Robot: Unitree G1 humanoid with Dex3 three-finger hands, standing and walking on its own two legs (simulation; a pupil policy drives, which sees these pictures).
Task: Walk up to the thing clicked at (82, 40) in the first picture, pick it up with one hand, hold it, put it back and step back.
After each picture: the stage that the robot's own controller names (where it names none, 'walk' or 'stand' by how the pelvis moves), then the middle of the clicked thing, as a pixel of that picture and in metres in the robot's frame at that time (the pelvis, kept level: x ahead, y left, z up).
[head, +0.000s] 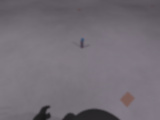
stand; (82, 43) +1.59 +0.21 -0.65
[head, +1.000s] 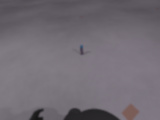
walk; (81, 50) +1.47 +0.30 -0.64
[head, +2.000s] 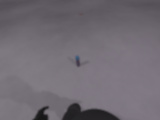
walk; (77, 61) +1.00 +0.31 -0.64
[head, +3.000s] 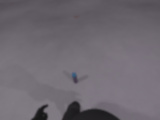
walk; (74, 78) +0.63 +0.27 -0.65
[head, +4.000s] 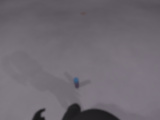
walk; (76, 83) +0.52 +0.20 -0.64
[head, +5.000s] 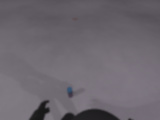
stand; (70, 92) +0.42 +0.20 -0.65
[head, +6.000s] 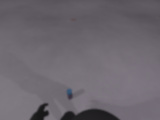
stand; (69, 94) +0.39 +0.21 -0.65
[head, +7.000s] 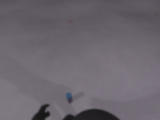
stand; (69, 98) +0.36 +0.21 -0.65
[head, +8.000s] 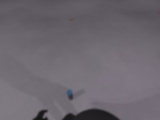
stand; (70, 95) +0.39 +0.22 -0.66
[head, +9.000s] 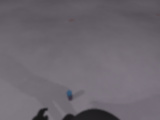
stand; (69, 95) +0.38 +0.21 -0.66
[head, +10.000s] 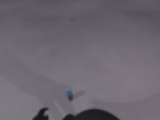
stand; (70, 96) +0.37 +0.21 -0.66
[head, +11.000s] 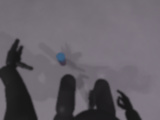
go down; (62, 60) +0.44 +0.23 -0.34
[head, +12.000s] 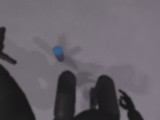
go down; (59, 55) +0.45 +0.25 -0.26
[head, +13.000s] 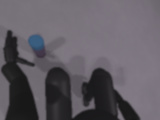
close in; (39, 48) +0.44 +0.29 -0.17
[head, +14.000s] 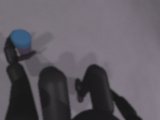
close; (24, 46) +0.43 +0.30 -0.16
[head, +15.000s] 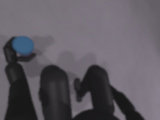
lift; (25, 49) +0.40 +0.30 -0.16
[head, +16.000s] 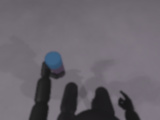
lift; (57, 67) +0.33 +0.21 +0.03
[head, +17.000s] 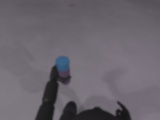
hold; (64, 72) +0.32 +0.17 +0.03
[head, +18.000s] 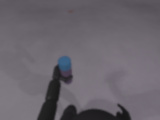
hold; (66, 72) +0.32 +0.16 +0.03
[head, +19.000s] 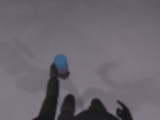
crouch; (63, 69) +0.35 +0.18 -0.02
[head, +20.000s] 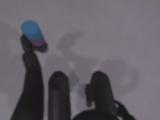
lower; (38, 41) +0.49 +0.28 -0.06
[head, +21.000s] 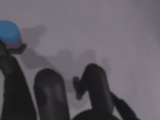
lower; (13, 41) +0.45 +0.32 -0.16
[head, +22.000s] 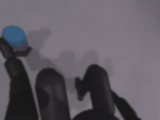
lower; (20, 44) +0.43 +0.31 -0.16
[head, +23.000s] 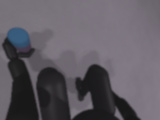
lower; (23, 46) +0.43 +0.30 -0.16
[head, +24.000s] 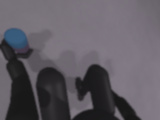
lower; (21, 46) +0.42 +0.31 -0.16
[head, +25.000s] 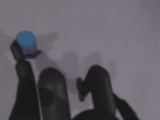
open; (30, 48) +0.43 +0.28 -0.16
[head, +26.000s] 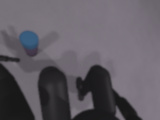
rise; (30, 46) +0.42 +0.28 -0.17
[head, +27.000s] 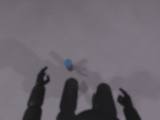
walk; (69, 66) +0.44 +0.21 -0.39
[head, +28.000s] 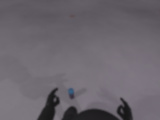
stand; (71, 93) +0.39 +0.18 -0.59
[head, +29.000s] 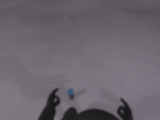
stand; (71, 94) +0.38 +0.18 -0.60
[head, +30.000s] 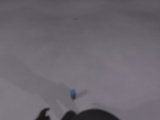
stand; (73, 95) +0.39 +0.17 -0.65
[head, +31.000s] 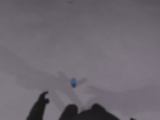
walk; (73, 83) +0.43 +0.15 -0.63
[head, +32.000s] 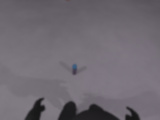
walk; (74, 69) +0.64 +0.18 -0.64
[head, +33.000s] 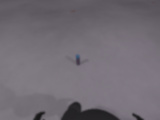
stand; (77, 60) +0.98 +0.28 -0.64
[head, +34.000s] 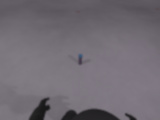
stand; (80, 59) +1.03 +0.18 -0.65
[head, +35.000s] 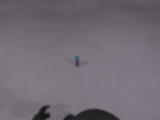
stand; (77, 61) +1.01 +0.23 -0.66
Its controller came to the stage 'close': yes
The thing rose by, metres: 0.69
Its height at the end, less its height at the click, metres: +0.00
